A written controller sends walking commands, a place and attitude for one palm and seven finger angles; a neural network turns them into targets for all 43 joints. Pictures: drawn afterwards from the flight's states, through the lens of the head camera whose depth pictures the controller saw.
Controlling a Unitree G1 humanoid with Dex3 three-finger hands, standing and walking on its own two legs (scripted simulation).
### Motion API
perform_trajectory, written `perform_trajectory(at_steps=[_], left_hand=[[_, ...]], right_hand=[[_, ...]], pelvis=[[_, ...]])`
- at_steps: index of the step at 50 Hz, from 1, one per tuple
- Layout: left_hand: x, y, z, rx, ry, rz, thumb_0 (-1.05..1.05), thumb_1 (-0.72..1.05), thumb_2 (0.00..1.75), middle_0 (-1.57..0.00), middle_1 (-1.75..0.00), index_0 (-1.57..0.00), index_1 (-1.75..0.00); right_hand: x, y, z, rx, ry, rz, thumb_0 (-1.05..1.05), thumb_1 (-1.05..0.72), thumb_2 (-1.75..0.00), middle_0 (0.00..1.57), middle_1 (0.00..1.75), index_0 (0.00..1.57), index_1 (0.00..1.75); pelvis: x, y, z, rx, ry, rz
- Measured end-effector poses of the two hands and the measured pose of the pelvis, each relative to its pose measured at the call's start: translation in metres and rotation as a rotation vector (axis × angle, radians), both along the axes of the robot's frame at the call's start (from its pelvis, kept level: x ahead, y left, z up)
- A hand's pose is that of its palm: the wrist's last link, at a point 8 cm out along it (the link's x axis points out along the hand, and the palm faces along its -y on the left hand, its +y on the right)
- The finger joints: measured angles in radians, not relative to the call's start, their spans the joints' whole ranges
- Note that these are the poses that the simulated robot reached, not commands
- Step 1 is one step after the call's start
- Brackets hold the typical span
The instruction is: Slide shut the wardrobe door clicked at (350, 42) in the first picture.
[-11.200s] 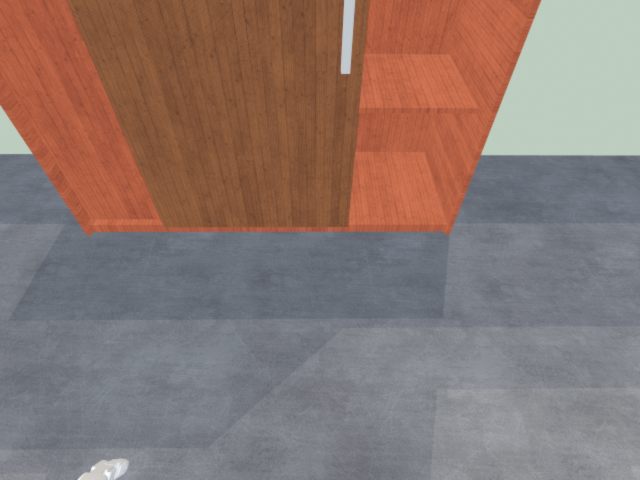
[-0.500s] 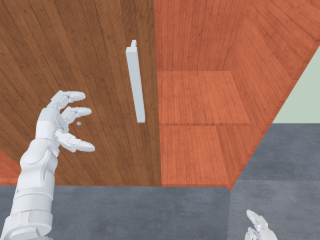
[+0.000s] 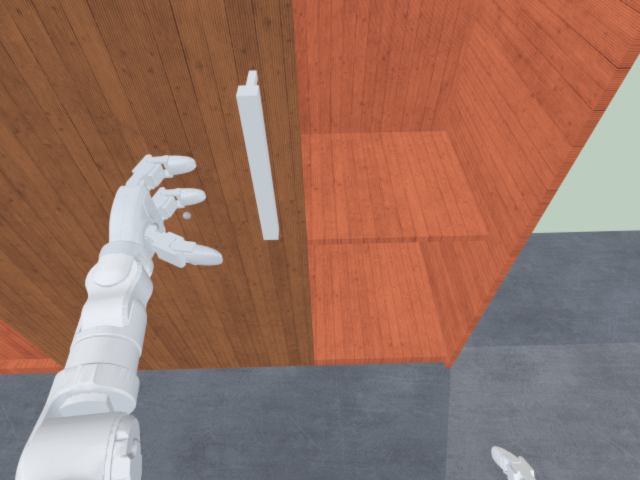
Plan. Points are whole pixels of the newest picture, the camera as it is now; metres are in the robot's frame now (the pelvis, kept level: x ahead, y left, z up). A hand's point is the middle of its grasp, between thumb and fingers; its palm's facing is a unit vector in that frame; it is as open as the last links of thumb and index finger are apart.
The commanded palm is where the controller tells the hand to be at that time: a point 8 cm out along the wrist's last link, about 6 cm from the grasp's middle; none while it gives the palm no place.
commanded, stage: move the hooked fingers beside the handle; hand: left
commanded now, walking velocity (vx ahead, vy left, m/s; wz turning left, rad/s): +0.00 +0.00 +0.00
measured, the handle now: (262, 164) +0.53 +0.10 +0.11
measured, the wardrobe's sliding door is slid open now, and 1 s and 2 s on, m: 0.43 0.43 0.43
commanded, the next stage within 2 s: feel for the door with the fingertips in 1.14 s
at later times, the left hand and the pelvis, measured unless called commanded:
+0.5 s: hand (210, 189) +0.46 +0.16 +0.12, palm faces +0.06 -1.00 -0.01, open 14.0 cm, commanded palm +0.43 +0.22 +0.12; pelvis +0.00 +0.00 +0.00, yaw -2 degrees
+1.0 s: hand (203, 190) +0.46 +0.17 +0.12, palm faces +0.06 -1.00 +0.00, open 14.0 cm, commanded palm +0.43 +0.23 +0.12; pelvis +0.01 +0.00 -0.01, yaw -2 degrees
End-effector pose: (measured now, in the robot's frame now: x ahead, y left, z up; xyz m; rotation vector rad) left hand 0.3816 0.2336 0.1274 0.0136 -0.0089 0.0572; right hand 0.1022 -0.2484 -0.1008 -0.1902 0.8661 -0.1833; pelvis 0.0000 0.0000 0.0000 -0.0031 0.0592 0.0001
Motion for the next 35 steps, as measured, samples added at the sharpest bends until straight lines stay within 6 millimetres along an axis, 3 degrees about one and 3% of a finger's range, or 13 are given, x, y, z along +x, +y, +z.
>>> perform_trajectory(at_steps=[20, 27, 35], left_hand=[[0.05, -0.019, -0.003, -0.016, -0.005, 0.001, -0.01, -0.5, 0.3, -0.3, -1.2, -0.3, -1.2], [0.053, -0.017, -0.004, -0.004, -0.014, 0.002, -0.01, -0.5, 0.3, -0.3, -1.2, -0.3, -1.2], [0.05, -0.01, -0.011, -0.006, 0.007, 0.017, -0.01, -0.5, 0.3, -0.3, -1.2, -0.3, -1.2]], right_hand=[[-0.059, -0.01, -0.014, 0.002, 0.188, -0.083, 0.01, -0.91, -0.89, 0.2, 0.3, 0.2, 0.3], [-0.064, -0.008, -0.015, 0.015, 0.202, -0.102, 0.01, -0.91, -0.9, 0.2, 0.3, 0.2, 0.3], [-0.054, -0.005, -0.014, 0.012, 0.192, -0.087, 0.01, -0.91, -0.89, 0.2, 0.3, 0.2, 0.3]], pelvis=[[0.003, 0.0, -0.004, -0.002, 0.062, -0.023], [0.005, 0.001, -0.005, -0.002, 0.071, -0.033], [0.005, 0.002, -0.005, -0.006, 0.073, -0.025]])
